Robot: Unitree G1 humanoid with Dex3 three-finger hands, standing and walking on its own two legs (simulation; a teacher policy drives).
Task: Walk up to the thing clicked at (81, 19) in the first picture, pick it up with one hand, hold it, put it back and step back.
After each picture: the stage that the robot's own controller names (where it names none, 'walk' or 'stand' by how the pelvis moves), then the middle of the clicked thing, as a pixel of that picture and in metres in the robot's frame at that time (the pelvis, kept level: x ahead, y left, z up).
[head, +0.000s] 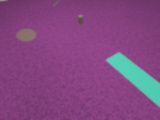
stand; (80, 19) +2.00 -0.01 -0.72
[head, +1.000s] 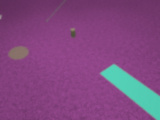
walk; (73, 32) +1.88 +0.21 -0.71
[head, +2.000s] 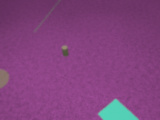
walk; (65, 51) +1.34 +0.27 -0.72
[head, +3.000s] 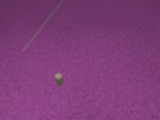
walk; (59, 79) +0.92 +0.26 -0.72
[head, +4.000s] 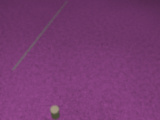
walk; (55, 112) +0.59 +0.19 -0.70
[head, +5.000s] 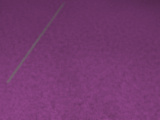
stand; out of the picture +0.43 +0.20 -0.71
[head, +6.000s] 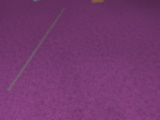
stand; out of the picture +0.40 +0.20 -0.72
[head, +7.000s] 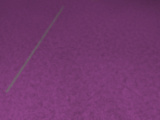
stand; out of the picture +0.36 +0.21 -0.73
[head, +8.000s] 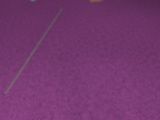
stand; out of the picture +0.37 +0.22 -0.73
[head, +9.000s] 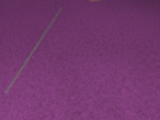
go down; out of the picture +0.37 +0.21 -0.73
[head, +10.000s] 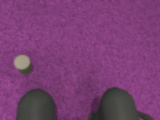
go down; (23, 65) +0.45 +0.23 -0.35
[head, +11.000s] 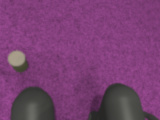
approach; (18, 62) +0.46 +0.24 -0.30
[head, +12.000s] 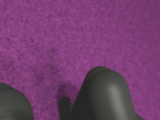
close in; out of the picture +0.44 +0.28 -0.23
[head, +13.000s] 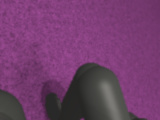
close; out of the picture +0.44 +0.29 -0.23
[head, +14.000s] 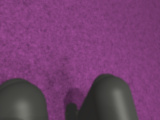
lift; out of the picture +0.39 +0.28 -0.16
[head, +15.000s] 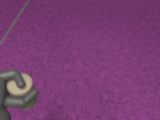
lift; (23, 92) +0.33 +0.19 +0.00
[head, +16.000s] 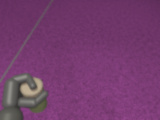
hold; (35, 95) +0.33 +0.16 +0.00
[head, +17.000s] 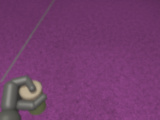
hold; (34, 98) +0.32 +0.17 -0.01
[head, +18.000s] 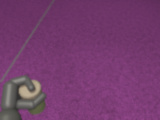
crouch; (33, 97) +0.33 +0.17 -0.01
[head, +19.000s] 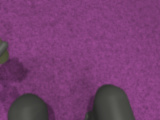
crouch; out of the picture +0.47 +0.24 -0.10
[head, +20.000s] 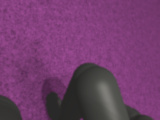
lower; out of the picture +0.44 +0.31 -0.23
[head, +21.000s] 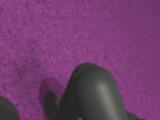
lower; out of the picture +0.44 +0.30 -0.23
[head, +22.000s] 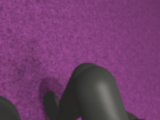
lower; out of the picture +0.44 +0.30 -0.24
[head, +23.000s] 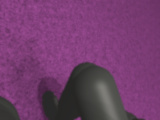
lower; out of the picture +0.45 +0.30 -0.24
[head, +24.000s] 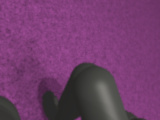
loosen; out of the picture +0.45 +0.30 -0.24
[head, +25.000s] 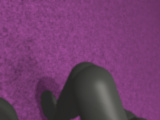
withdraw; out of the picture +0.44 +0.30 -0.24
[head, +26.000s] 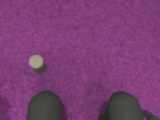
walk; (37, 64) +0.47 +0.22 -0.37
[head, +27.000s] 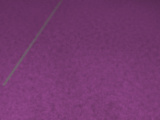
stand; out of the picture +0.39 +0.19 -0.66
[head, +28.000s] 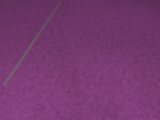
stand; out of the picture +0.41 +0.21 -0.67
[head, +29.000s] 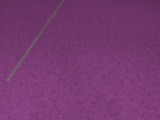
stand; out of the picture +0.40 +0.20 -0.67
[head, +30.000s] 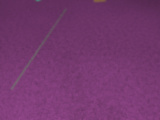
stand; out of the picture +0.41 +0.21 -0.72
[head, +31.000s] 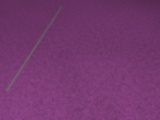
stand; out of the picture +0.39 +0.22 -0.73
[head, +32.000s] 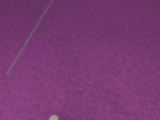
walk; out of the picture +0.43 +0.21 -0.71
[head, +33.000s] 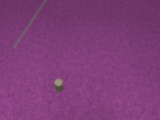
walk; (58, 85) +0.70 +0.15 -0.70
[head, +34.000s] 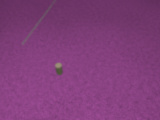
stand; (59, 69) +1.05 +0.26 -0.70
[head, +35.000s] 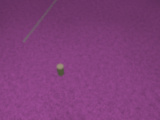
stand; (60, 69) +0.99 +0.20 -0.71
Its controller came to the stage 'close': yes
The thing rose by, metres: 0.71
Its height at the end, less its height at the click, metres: +0.00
